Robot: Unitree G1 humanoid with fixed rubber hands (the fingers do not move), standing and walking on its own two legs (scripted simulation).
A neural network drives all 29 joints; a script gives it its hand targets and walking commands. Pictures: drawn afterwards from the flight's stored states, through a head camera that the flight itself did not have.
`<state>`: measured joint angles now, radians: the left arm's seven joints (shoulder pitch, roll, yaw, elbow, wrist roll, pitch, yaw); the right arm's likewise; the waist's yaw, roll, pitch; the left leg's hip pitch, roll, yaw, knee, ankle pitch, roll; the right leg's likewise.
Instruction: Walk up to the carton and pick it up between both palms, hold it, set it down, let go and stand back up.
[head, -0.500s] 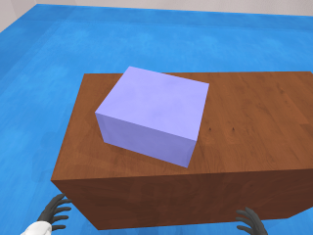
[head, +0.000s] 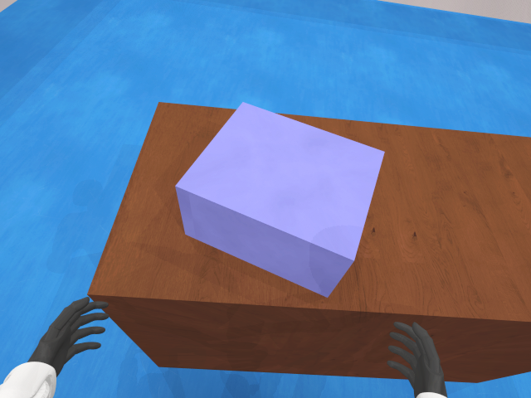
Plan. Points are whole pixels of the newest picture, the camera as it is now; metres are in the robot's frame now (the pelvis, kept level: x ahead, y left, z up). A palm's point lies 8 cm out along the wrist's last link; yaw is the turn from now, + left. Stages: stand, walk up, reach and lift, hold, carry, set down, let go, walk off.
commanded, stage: reach and lift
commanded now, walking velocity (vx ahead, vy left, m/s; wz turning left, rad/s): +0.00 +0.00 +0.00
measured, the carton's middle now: (282, 194) +0.45 -0.01 -0.01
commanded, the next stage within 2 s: none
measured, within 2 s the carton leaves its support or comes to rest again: neither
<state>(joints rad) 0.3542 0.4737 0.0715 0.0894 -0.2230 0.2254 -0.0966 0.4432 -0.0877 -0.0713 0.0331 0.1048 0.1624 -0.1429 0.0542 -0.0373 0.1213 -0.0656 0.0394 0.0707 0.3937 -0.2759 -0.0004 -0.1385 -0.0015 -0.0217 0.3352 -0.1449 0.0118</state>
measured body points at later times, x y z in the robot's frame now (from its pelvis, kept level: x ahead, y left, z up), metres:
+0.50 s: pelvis +0.03 +0.03 +0.00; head +0.04 +0.05 +0.45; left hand +0.19 +0.29 +0.02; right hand +0.18 -0.21 +0.02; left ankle -0.04 +0.11 -0.74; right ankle +0.03 -0.13 -0.75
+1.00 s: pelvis +0.00 +0.01 +0.00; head -0.01 +0.01 +0.45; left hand +0.22 +0.27 +0.05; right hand +0.19 -0.22 +0.04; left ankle -0.04 +0.11 -0.75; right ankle +0.03 -0.13 -0.75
